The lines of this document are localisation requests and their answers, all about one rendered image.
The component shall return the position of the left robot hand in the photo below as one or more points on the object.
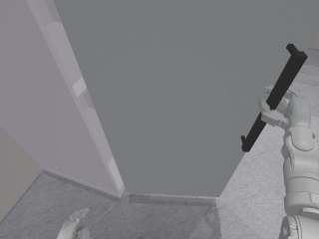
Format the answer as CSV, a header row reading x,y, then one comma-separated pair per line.
x,y
70,228

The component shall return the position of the right robot hand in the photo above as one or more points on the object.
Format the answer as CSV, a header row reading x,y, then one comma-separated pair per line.
x,y
297,110

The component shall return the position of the right robot upper arm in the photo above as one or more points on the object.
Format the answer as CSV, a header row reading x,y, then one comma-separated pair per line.
x,y
299,227

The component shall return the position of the robot right forearm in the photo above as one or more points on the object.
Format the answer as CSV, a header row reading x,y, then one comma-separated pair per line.
x,y
301,172

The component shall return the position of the handle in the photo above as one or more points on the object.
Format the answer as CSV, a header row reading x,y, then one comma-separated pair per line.
x,y
291,69

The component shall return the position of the fridge door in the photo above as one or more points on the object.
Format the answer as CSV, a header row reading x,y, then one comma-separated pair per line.
x,y
176,83

